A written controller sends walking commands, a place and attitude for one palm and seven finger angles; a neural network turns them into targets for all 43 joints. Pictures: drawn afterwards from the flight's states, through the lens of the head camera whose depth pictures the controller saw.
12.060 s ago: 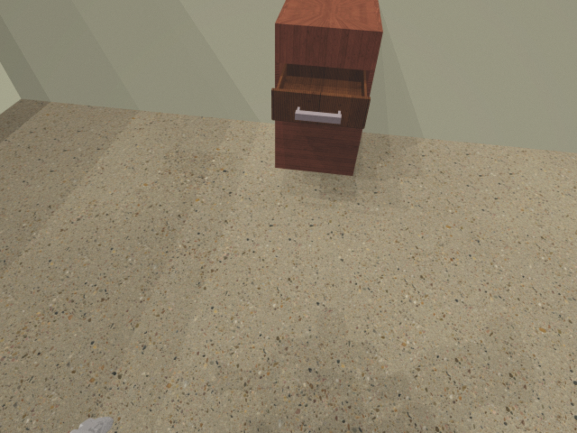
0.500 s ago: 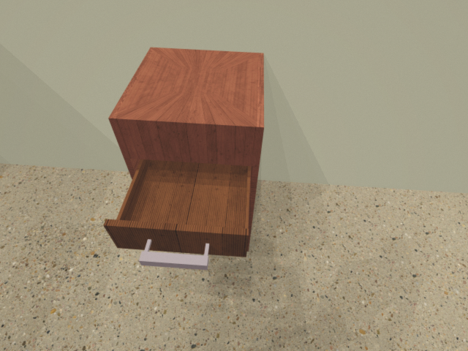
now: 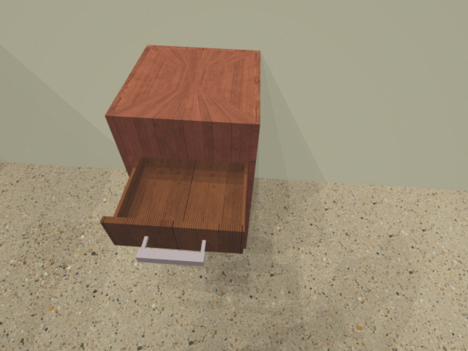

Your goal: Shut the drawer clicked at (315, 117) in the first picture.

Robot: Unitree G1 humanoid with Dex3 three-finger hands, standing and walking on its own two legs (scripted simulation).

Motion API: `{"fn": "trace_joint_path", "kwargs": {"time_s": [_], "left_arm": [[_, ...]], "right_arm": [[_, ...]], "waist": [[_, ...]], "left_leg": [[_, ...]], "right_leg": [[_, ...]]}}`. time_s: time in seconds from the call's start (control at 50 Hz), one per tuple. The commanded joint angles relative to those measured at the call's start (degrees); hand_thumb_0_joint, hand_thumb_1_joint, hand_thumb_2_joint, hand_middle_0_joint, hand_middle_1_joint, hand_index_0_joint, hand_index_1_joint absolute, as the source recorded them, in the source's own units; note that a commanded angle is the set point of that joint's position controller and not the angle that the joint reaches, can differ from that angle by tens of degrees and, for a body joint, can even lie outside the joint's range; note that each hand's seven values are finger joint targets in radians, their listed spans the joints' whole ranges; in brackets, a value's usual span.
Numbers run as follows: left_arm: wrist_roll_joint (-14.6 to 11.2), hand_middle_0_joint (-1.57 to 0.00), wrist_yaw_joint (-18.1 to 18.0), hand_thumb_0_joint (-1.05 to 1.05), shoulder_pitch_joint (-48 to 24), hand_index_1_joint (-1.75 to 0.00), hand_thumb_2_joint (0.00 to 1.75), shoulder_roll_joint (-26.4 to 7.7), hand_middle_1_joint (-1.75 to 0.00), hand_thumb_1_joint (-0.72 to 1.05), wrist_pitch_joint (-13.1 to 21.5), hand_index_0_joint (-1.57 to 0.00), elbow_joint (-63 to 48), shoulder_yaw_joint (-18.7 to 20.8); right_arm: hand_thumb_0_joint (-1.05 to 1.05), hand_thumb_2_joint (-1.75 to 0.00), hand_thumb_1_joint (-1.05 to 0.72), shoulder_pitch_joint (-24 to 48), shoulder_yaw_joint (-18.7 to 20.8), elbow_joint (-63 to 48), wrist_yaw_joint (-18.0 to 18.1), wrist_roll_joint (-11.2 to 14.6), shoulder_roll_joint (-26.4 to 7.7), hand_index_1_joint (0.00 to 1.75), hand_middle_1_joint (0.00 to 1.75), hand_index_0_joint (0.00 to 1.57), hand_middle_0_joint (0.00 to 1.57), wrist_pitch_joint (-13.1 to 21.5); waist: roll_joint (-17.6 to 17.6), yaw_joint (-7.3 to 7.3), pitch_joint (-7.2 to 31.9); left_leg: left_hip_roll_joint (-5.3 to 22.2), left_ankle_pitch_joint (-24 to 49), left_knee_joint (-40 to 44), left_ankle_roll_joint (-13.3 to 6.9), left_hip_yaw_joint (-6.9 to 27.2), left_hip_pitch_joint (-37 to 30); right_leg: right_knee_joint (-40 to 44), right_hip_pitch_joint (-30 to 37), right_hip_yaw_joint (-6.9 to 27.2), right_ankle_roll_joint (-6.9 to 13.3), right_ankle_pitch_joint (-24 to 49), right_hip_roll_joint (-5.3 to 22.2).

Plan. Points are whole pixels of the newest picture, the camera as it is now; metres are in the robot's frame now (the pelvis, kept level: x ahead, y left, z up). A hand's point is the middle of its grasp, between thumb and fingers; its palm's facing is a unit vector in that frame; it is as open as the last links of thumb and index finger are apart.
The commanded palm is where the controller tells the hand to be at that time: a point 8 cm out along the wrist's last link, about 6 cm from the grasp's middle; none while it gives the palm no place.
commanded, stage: look again from close up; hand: left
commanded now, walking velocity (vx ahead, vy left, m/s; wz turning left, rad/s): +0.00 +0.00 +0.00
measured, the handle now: (173, 249) +0.41 +0.19 -0.25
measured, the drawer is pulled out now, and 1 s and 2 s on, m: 0.25 0.25 0.25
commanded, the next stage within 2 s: shuffle to correct the standing spot in 0.18 s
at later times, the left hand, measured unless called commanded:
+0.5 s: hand out of the picture -0.02 +0.15 -0.18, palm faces +0.04 -0.99 -0.16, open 7.4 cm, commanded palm none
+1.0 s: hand out of the picture +0.07 +0.18 -0.18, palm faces +0.04 -0.97 -0.24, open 7.3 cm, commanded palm none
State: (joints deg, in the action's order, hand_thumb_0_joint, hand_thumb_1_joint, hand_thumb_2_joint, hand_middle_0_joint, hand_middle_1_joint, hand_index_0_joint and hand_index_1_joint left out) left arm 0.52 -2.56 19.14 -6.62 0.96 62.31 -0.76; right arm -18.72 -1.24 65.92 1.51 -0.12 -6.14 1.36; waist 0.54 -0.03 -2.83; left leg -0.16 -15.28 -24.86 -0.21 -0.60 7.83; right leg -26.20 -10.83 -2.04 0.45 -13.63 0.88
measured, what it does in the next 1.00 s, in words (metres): shifts its weight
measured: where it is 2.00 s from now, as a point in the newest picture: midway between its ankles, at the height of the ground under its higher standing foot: outside the picture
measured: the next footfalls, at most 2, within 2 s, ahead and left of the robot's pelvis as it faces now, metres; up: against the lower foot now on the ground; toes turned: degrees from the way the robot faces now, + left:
none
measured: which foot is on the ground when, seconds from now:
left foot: down 0.00-1.00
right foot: down 0.00-1.00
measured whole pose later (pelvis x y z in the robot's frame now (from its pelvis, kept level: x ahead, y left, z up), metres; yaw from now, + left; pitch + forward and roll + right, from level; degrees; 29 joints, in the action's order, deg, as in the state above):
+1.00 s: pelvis +0.06 -0.01 +0.00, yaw +0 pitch +1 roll +1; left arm 0.4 -3.5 16.4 -9.1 0.7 59.5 0.8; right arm -15.9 0.0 63.0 3.1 0.3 -8.2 1.0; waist 0.3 0.3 -2.3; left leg -0.3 -19.3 -23.0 0.2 -1.7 5.2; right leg -28.6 -10.3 -1.9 0.6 -19.9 1.2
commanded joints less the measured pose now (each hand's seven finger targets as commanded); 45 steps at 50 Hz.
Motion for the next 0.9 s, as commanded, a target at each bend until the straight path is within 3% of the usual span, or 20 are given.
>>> {"fn": "trace_joint_path", "kwargs": {"time_s": [0.0, 0.26, 0.3, 0.38, 0.46, 0.54, 0.62, 0.66, 0.72, 0.76, 0.82, 0.88], "left_arm": [[0.1, -0.2, -0.1, 0.0, 5.3, -0.3, 0.9, -4.7, -0.3, 0.9, 0.6, -0.2, -1.2, 0.9], [0.1, -0.2, -0.1, 0.0, 5.7, -0.3, 0.9, -4.6, -0.3, 0.9, 0.6, -0.2, -1.1, 0.9], [0.2, -0.2, 0.0, 0.0, 5.7, -0.3, 0.9, -4.6, -0.3, 0.9, 0.6, -0.2, -0.8, 1.0], [0.8, -0.2, 0.5, 0.0, 5.2, -0.3, 0.9, -5.6, -0.3, 0.9, 0.1, -0.2, -1.5, 1.5], [0.8, -0.2, 0.7, 0.0, 5.8, -0.3, 0.9, -5.7, -0.3, 0.9, 0.3, -0.2, -1.7, 1.7], [0.5, -0.2, 0.8, 0.0, 6.5, -0.3, 0.9, -5.4, -0.3, 0.9, 0.8, -0.2, -1.6, 1.7], [0.3, -0.2, 0.7, 0.0, 6.8, -0.3, 0.9, -4.8, -0.3, 0.9, 1.4, -0.2, -1.1, 1.6], [0.1, -0.2, 0.2, 0.0, 7.7, -0.3, 0.9, -4.4, -0.3, 0.9, 1.7, -0.2, -0.6, 1.4], [-0.6, -0.2, -0.4, 0.0, 7.2, -0.3, 0.9, -5.4, -0.3, 0.9, 1.9, -0.2, -0.2, 1.6], [-0.7, -0.2, -0.7, 0.0, 6.6, -0.3, 0.9, -6.2, -0.3, 0.9, 1.7, -0.2, -1.0, 1.9], [-0.4, -0.2, -0.8, 0.0, 4.7, -0.3, 0.9, -5.9, -0.3, 0.9, 0.6, -0.2, -2.2, 2.0], [-0.2, -0.2, -0.8, 0.0, 4.0, -0.3, 0.9, -5.9, -0.3, 0.9, -0.2, -0.2, -2.9, 2.1]], "right_arm": [[0.0, -0.9, -0.9, -5.1, 0.5, -0.7, 0.3, 0.0, -4.7, 0.3, 0.3, 0.2, 0.2, 0.7], [0.0, -0.9, -0.9, -5.2, 0.6, -0.7, 0.4, 0.0, -4.4, 0.3, 0.3, 0.2, 0.2, 0.7], [0.0, -0.9, -0.9, -6.1, 0.6, -0.4, 0.4, -0.3, -4.4, 0.3, 0.3, 0.2, 0.2, 0.4], [0.0, -0.9, -0.9, -6.3, 1.1, -0.8, 0.0, -0.8, -4.8, 0.3, 0.3, 0.2, 0.2, -0.3], [0.0, -0.9, -0.9, -7.1, 1.1, -1.3, 0.0, -0.9, -4.1, 0.3, 0.3, 0.2, 0.2, -0.1], [0.0, -0.9, -0.9, -8.1, 0.8, -1.3, 0.2, -0.8, -3.7, 0.3, 0.3, 0.2, 0.2, 0.8], [0.0, -0.9, -0.9, -8.4, 0.6, -0.6, 0.7, -0.5, -4.4, 0.3, 0.3, 0.2, 0.2, 1.9], [0.0, -0.9, -0.9, -8.5, 0.4, -0.3, 1.2, -0.3, -4.5, 0.3, 0.3, 0.2, 0.2, 2.1], [0.0, -0.9, -0.9, -8.3, 0.4, -0.6, 2.0, 0.0, -4.5, 0.3, 0.3, 0.2, 0.2, 1.6], [0.0, -0.9, -0.9, -8.0, 0.7, -1.2, 2.1, 0.4, -5.5, 0.3, 0.3, 0.2, 0.2, 1.3], [0.0, -0.9, -0.9, -5.7, 1.5, -2.2, 2.1, 0.6, -5.8, 0.3, 0.3, 0.2, 0.2, 0.7], [0.0, -0.9, -0.9, -3.8, 1.7, -3.3, 1.9, 0.7, -5.7, 0.3, 0.3, 0.2, 0.2, 0.3]], "waist": [[-0.3, 0.22, -3.3], [-0.9, 0.32, -3.2], [0.3, 0.17, -3.1], [-0.4, 0.35, -7.5], [0.1, 0.54, -8.3], [0.2, 0.34, -6.0], [-1.6, 0.28, -1.1], [-1.5, 0.31, 1.3], [-1.3, 0.0, 2.6], [-1.2, 0.0, 3.5], [-2.2, 0.07, 1.5], [-2.0, 0.5, -1.3]], "left_leg": [[4.7, 7.1, 4.9, -1.9, 3.6, 4.5], [4.8, 7.2, 4.8, -1.9, 3.4, 4.4], [4.3, 1.9, 4.4, -2.0, 3.1, 4.4], [3.8, -11.6, 5.4, -2.7, 3.5, 8.6], [3.2, -11.0, 3.9, -3.2, 3.2, 9.7], [3.1, -2.8, 1.5, -3.4, 2.1, 7.8], [4.9, 13.1, -0.6, -4.0, 2.4, 3.3], [5.3, 25.8, -3.0, -3.3, 1.9, 1.0], [5.2, 38.0, -3.5, -1.7, 1.3, 0.0], [5.5, 41.4, -2.4, -1.4, 1.2, -1.3], [6.8, 41.5, -0.1, -1.7, 1.7, -3.1], [7.4, 36.2, 2.0, -2.0, 2.4, -1.7]], "right_leg": [[5.1, -0.3, 4.6, 2.3, 5.0, 4.8], [5.2, -0.8, 4.8, 2.4, 4.8, 4.6], [5.7, -1.2, 5.2, 2.7, -1.3, 4.6], [6.3, -6.1, 5.8, 3.4, -16.9, 3.7], [6.2, -7.1, 6.8, 4.3, -17.9, 3.8], [4.2, -4.9, 6.4, 5.2, -10.4, 4.1], [-1.5, -0.7, 3.6, 5.1, 8.6, 3.7], [-3.6, 1.4, 3.4, 4.5, 23.3, 4.7], [-5.1, 5.0, 3.8, 3.5, 43.3, 6.6], [-6.0, 5.8, 3.3, 3.0, 43.9, 6.9], [-4.4, 2.8, 3.3, 2.5, 32.6, 6.1], [-1.7, 1.0, 3.8, 1.9, 23.1, 5.6]]}}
